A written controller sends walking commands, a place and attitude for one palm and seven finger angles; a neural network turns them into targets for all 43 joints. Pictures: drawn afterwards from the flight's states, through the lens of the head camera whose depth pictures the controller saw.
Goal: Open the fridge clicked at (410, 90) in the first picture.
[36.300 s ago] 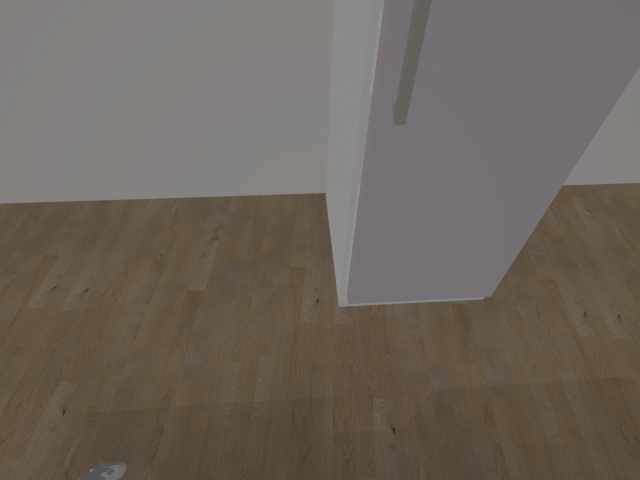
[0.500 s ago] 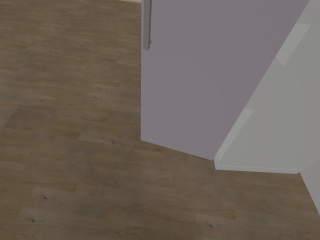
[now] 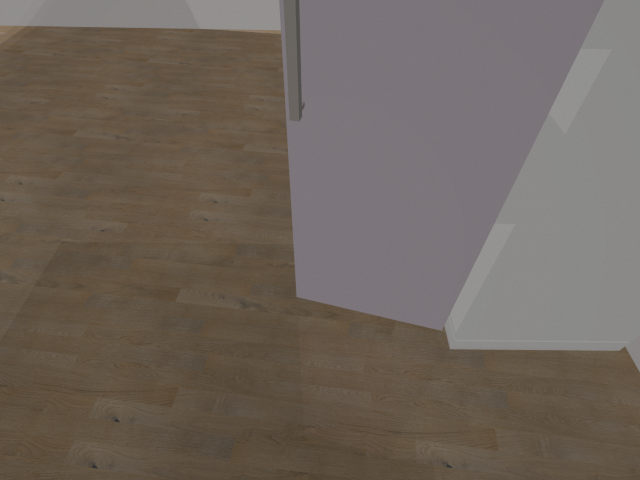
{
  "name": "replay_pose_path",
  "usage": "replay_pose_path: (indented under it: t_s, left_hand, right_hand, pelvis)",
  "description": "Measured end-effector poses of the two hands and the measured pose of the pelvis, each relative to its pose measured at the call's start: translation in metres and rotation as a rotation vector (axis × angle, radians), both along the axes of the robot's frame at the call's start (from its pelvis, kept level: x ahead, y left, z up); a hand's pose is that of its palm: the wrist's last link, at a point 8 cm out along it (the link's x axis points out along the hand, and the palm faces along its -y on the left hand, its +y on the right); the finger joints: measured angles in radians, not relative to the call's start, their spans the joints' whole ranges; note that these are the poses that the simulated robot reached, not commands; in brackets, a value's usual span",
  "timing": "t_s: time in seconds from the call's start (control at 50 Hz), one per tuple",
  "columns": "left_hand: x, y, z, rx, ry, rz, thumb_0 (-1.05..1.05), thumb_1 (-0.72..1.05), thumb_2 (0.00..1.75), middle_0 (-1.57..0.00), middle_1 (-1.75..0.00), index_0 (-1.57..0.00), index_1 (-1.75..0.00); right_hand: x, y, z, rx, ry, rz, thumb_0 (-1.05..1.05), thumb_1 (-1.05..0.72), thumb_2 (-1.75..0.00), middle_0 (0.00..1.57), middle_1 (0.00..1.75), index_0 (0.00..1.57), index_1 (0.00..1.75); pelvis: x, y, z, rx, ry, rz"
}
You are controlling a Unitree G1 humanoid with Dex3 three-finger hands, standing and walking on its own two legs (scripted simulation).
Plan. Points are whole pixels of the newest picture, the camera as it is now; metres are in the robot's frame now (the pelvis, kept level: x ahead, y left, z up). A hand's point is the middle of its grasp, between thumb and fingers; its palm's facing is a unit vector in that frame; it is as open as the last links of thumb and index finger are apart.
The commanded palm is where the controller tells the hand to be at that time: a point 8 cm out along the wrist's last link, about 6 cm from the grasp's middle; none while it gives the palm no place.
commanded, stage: let the arm hang, fingers relaxed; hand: left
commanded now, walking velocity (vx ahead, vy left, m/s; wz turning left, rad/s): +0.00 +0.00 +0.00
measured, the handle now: (295, 11) +0.79 +0.09 +0.25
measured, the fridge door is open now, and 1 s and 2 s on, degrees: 75 75 75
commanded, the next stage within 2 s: look to check the result in 0.22 s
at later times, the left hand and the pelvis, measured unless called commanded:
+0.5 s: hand out of the picture +0.09 +0.24 -0.16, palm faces -0.04 -0.95 -0.31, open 7.4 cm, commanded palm none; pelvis +0.02 -0.01 +0.00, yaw +0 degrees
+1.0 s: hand out of the picture +0.12 +0.22 -0.16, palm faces -0.04 -0.95 -0.32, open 7.4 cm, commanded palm none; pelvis +0.04 -0.02 +0.00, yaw +0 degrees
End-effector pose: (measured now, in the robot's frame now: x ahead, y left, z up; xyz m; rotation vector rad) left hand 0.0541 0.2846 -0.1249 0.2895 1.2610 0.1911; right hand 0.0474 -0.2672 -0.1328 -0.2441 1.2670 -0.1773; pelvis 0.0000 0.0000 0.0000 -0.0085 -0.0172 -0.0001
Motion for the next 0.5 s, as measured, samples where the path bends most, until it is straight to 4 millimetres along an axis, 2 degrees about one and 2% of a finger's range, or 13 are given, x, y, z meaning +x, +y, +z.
replay_pose_path:
  t_s: [0.1, 0.2, 0.5]
  left_hand:
    - [0.027, -0.004, 0.003, -0.012, -0.057, -0.028, 0.0, 0.9, 0.9, -0.2, -0.3, -0.2, -0.3]
    - [0.039, -0.009, 0.002, -0.025, -0.069, -0.042, 0.0, 0.9, 0.9, -0.2, -0.3, -0.2, -0.3]
    - [0.03, -0.004, 0.001, -0.004, 0.012, -0.018, 0.0, 0.9, 0.9, -0.2, -0.3, -0.2, -0.3]
  right_hand:
    - [0.02, -0.009, 0.008, -0.024, -0.045, 0.012, 0.01, -0.9, -0.9, 0.2, 0.3, 0.21, 0.3]
    - [0.032, -0.018, 0.015, -0.046, -0.063, 0.018, 0.01, -0.9, -0.9, 0.2, 0.3, 0.21, 0.3]
    - [0.041, -0.033, 0.016, -0.066, -0.014, 0.023, 0.01, -0.9, -0.9, 0.2, 0.3, 0.21, 0.3]
  pelvis:
    - [0.004, -0.001, 0.001, 0.002, -0.001, -0.001]
    - [0.009, -0.002, 0.002, 0.003, 0.001, -0.002]
    - [0.023, -0.009, 0.004, 0.005, 0.006, 0.001]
